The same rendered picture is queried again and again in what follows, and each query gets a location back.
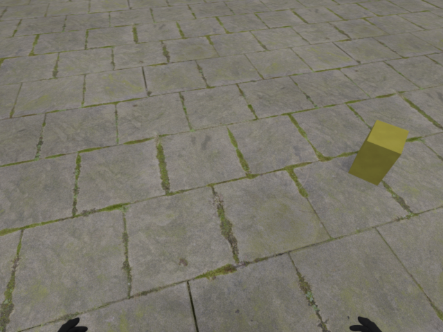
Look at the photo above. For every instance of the left robot hand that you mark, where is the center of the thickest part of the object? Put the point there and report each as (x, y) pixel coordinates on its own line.
(70, 326)

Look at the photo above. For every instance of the right robot hand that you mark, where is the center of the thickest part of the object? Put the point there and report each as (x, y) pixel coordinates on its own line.
(367, 326)

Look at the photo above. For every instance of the carton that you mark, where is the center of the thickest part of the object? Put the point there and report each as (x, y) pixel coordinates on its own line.
(379, 152)

